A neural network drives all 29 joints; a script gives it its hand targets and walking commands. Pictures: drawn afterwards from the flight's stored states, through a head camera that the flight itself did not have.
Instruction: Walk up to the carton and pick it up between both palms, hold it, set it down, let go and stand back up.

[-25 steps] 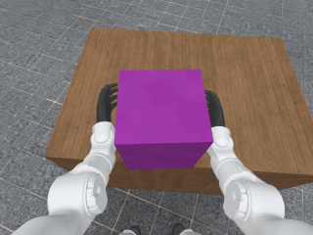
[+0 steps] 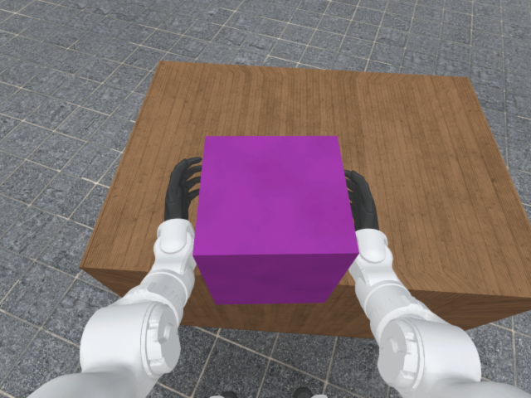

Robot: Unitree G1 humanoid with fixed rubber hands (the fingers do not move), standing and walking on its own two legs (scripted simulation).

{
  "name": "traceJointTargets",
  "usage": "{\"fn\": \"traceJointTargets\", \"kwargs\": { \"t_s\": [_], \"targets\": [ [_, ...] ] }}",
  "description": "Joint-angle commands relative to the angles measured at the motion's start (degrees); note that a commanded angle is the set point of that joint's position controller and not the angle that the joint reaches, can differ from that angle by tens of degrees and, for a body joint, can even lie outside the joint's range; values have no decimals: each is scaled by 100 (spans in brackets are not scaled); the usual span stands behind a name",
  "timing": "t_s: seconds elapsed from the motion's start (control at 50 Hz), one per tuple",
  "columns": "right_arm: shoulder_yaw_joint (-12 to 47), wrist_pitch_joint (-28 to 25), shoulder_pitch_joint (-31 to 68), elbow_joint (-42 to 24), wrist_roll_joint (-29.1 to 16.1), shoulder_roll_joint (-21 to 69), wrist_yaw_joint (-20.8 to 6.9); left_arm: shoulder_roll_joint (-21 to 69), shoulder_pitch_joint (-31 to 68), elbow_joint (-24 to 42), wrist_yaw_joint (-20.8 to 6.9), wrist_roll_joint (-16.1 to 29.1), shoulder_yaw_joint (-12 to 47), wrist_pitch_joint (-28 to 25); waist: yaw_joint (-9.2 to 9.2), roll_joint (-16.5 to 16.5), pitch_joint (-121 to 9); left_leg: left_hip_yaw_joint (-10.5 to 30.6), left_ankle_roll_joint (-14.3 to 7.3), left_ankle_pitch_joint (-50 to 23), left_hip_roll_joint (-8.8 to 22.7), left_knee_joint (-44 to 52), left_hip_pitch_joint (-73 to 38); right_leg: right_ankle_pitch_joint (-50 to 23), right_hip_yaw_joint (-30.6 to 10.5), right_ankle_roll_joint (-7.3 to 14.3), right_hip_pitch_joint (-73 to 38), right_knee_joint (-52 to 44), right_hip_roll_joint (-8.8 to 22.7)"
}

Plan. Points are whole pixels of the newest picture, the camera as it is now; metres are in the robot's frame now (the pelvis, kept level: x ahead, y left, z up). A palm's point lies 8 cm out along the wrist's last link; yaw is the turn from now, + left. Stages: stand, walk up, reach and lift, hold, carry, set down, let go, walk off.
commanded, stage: reach and lift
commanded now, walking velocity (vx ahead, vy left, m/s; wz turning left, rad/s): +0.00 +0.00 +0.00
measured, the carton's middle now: (271, 227) +0.39 +0.00 -0.04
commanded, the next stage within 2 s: none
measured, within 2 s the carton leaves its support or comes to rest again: leaves its support in 0.12 s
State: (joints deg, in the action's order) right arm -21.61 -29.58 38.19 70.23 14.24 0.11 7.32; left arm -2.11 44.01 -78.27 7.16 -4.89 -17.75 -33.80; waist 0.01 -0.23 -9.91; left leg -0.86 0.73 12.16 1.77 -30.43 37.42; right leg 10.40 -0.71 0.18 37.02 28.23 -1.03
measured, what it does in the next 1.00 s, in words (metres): stands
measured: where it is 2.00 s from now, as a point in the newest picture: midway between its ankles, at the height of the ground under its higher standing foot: outside the picture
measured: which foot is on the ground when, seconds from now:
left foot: down 0.00-1.00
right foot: down 0.00-1.00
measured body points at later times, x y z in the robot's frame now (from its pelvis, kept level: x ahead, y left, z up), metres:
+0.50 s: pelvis -0.01 +0.00 +0.00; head +0.00 +0.01 +0.45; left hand +0.40 +0.15 +0.09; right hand +0.38 -0.15 +0.07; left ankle +0.01 +0.12 -0.73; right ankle +0.02 -0.12 -0.73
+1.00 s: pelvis -0.02 +0.00 +0.01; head -0.07 +0.01 +0.46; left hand +0.39 +0.16 +0.17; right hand +0.37 -0.14 +0.12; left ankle +0.01 +0.12 -0.73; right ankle +0.02 -0.12 -0.73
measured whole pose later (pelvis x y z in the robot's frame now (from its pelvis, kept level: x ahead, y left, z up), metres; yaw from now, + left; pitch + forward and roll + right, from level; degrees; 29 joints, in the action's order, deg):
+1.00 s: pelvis -0.02 +0.00 +0.01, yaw +1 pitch +0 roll -1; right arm -15.1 5.3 37.5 51.2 3.3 0.2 6.8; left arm -2.7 46.2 -55.0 8.1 -4.0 -12.2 7.8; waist 0.0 -0.2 -8.3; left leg -0.4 0.7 12.3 1.8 -27.6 15.8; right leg 10.0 -0.3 0.2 14.6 24.0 -1.1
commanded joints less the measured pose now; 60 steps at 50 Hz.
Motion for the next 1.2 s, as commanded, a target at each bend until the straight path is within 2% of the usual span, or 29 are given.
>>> {"fn": "traceJointTargets", "kwargs": {
  "t_s": [0.0, 0.02, 0.12, 0.2, 0.24, 0.26, 0.28, 0.3, 0.32, 0.36, 0.42, 0.44, 0.5, 0.56, 0.58, 0.66, 0.68, 0.7, 0.72, 0.74, 0.8, 0.82, 0.84, 0.88, 0.94, 0.96, 0.98, 1.06, 1.18],
  "targets": [
    [2810, -33, 3222, -1098, -48, 3809, -677, 3796, 2844, 782, -648, -155, 2427, 55, 75, -467, -4271, -26, 406, -2126, -201, -219, -1886, -2230, 280, 101, -2031, -178, -243],
    [2982, -11, 3239, -1229, -188, 3859, -673, 3926, 2779, 845, -623, 10, 2610, 74, 111, -427, -4506, 14, 436, -2325, -193, -294, -1999, -2524, 302, 109, -2105, -126, -250],
    [3263, 209, 3319, -1649, -459, 4017, -633, 4132, 3057, 1354, -599, 162, 2863, 149, 201, -486, -4461, 134, 439, -2415, -230, -358, -2076, -2570, 248, 99, -2318, -133, -234],
    [3330, 589, 3257, -1818, -625, 3927, -615, 3993, 2882, 1311, -630, 116, 2786, 453, 206, -362, -3825, 71, 307, -1836, -282, -66, -2036, -2122, 143, 59, -2474, -330, -181],
    [3493, 685, 3395, -1971, -776, 3938, -627, 4124, 2979, 1507, -602, 157, 2875, 526, 201, -448, -3911, 110, 346, -2029, -274, -51, -2206, -2244, 195, 65, -2572, -331, -199],
    [3367, 797, 3487, -2027, -781, 3872, -629, 4053, 3035, 1473, -618, 140, 2788, 622, 217, -405, -3703, 109, 321, -1774, -276, 27, -2161, -1939, 168, 61, -2519, -425, -192],
    [3432, 902, 3464, -2123, -829, 3915, -638, 4184, 3083, 1630, -593, 195, 2931, 697, 324, -473, -3718, 143, 314, -1744, -259, 60, -2307, -1836, 228, 75, -2484, -432, -170],
    [3515, 937, 3544, -2248, -925, 3951, -637, 4294, 3068, 1870, -561, 210, 3085, 755, 260, -587, -3775, 153, 345, -1947, -232, 66, -2471, -1812, 219, 91, -2470, -485, -183],
    [3482, 1058, 3632, -2332, -989, 3923, -617, 4206, 3077, 1761, -580, 261, 3021, 883, 342, -437, -3505, 163, 300, -1758, -242, 145, -2464, -1633, 191, 101, -2482, -610, -172],
    [3517, 1267, 3553, -2380, -1043, 3940, -639, 4290, 2908, 1879, -590, 212, 3013, 1084, 253, -419, -3403, 136, 263, -1729, -272, 274, -2553, -1561, 174, 91, -2586, -686, -175],
    [3256, 1592, 3748, -2368, -1020, 3816, -642, 4146, 3087, 1830, -656, 55, 2724, 1429, 314, -339, -2707, 142, 188, -1150, -301, 515, -2427, -996, 169, 54, -2601, -832, -109],
    [3241, 1684, 3879, -2550, -1043, 3926, -648, 4232, 3215, 2088, -657, 104, 2763, 1550, 288, -211, -2741, 156, 149, -1140, -303, 545, -2448, -963, 198, 49, -2673, -853, -110],
    [3031, 1914, 4048, -2512, -1109, 3823, -695, 4346, 3087, 1953, -710, 37, 2615, 1952, 303, -227, -2256, 186, 129, -983, -297, 666, -2519, -674, 179, 54, -2604, -955, -116],
    [3067, 2173, 4265, -2806, -1254, 3805, -716, 4391, 3112, 2217, -730, 23, 2573, 2366, 259, -79, -1994, 197, 66, -793, -319, 767, -2586, -518, 159, -9, -2753, -999, -96],
    [2967, 2206, 4245, -2705, -1224, 3880, -726, 4464, 3329, 2441, -746, 0, 2597, 2433, 243, -188, -2045, 237, 87, -835, -290, 798, -2646, -583, 155, 20, -2823, -1004, -105],
    [2855, 2498, 4686, -2904, -1395, 3669, -748, 4381, 3080, 2231, -876, -289, 2054, 3043, 191, 40, -1284, 154, -18, -503, -371, 971, -2553, -284, 133, -61, -3027, -1112, -80],
    [2957, 2530, 4823, -3151, -1490, 3781, -767, 4462, 3284, 2698, -855, -191, 2219, 3132, 125, 16, -1622, 142, -15, -624, -385, 968, -2640, -442, 115, -93, -3218, -1073, -105],
    [2890, 2588, 4888, -3134, -1540, 3674, -773, 4493, 3197, 2554, -838, -196, 2184, 3260, 180, -65, -1449, 184, 35, -599, -371, 955, -2641, -403, 129, -57, -3129, -1108, -104],
    [2929, 2586, 5096, -3235, -1633, 3732, -781, 4643, 3254, 2668, -835, -189, 2200, 3361, 94, -83, -1578, 195, 41, -679, -367, 972, -2761, -387, 126, -40, -3123, -1141, -129],
    [2774, 2687, 5029, -2949, -1507, 3574, -777, 4550, 3257, 2392, -875, -283, 2041, 3508, 166, -38, -1111, 199, -9, -266, -361, 1045, -2620, 6, 88, -35, -3002, -1227, -90],
    [2821, 2822, 5128, -3202, -1576, 3574, -770, 4473, 3117, 2639, -932, -463, 1779, 3786, 24, 107, -1140, 124, -72, -363, -411, 1106, -2632, -210, 105, -87, -3379, -1224, -94],
    [2898, 2879, 5238, -3550, -1656, 3635, -737, 4515, 3101, 2761, -953, -349, 1844, 3902, 62, 208, -1305, 115, -72, -572, -429, 1047, -2678, -464, 71, -103, -3495, -1192, -108],
    [2788, 2967, 5097, -3204, -1599, 3492, -728, 4444, 2999, 2622, -973, -464, 1720, 3992, 102, 168, -998, 118, -80, -320, -450, 1118, -2553, -319, 97, -111, -3463, -1246, -78],
    [2952, 3057, 5287, -3558, -1778, 3517, -691, 4350, 2878, 2767, -1027, -507, 1614, 4215, 0, 205, -1026, 76, -107, -508, -480, 1115, -2645, -556, 40, -151, -3617, -1236, -97],
    [3269, 3130, 5431, -3995, -2010, 3530, -646, 4490, 2904, 3511, -1003, -393, 1846, 4454, -31, 139, -1519, 105, -68, -1125, -477, 1036, -2923, -1131, 102, -170, -3882, -1190, -151],
    [3274, 3252, 5239, -3826, -2045, 3503, -613, 4459, 2756, 3383, -1032, -470, 1713, 4581, -18, 165, -1363, 120, -49, -1172, -474, 1035, -2943, -1204, 86, -146, -3866, -1218, -158],
    [3388, 3242, 5099, -4016, -2098, 3555, -566, 4570, 2797, 3860, -1020, -407, 1947, 4617, 72, 92, -1679, 141, 2, -1535, -484, 954, -3088, -1617, 72, -156, -4060, -1151, -190],
    [3308, 3539, 4967, -3949, -2045, 3376, -454, 4309, 2594, 3833, -1178, -526, 1753, 5000, 177, 263, -958, 113, -51, -1081, -513, 1102, -2963, -1321, 129, -247, -3929, -1278, -161],
    [3359, 3677, 5027, -4327, -2182, 3377, -401, 4564, 2793, 4636, -1220, -223, 2305, 5295, 441, 109, -1408, 149, 36, -1447, -479, 1067, -3244, -1652, 193, -213, -4087, -1261, -202]
  ]
}}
